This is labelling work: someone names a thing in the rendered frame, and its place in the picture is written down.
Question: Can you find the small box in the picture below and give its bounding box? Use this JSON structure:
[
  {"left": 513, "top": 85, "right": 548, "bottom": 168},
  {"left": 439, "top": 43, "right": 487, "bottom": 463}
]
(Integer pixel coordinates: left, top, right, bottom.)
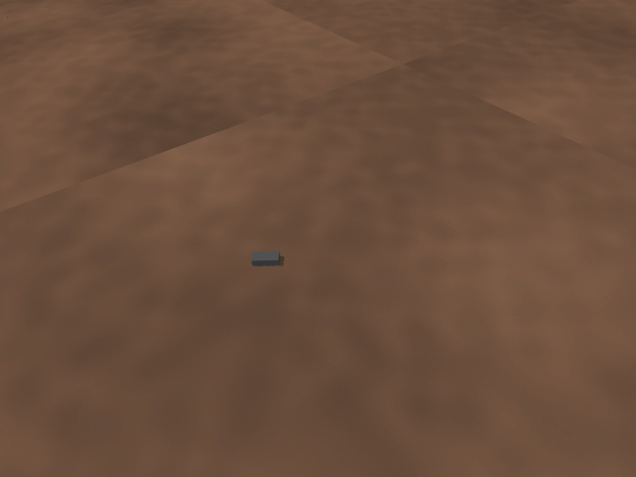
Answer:
[{"left": 251, "top": 251, "right": 280, "bottom": 265}]

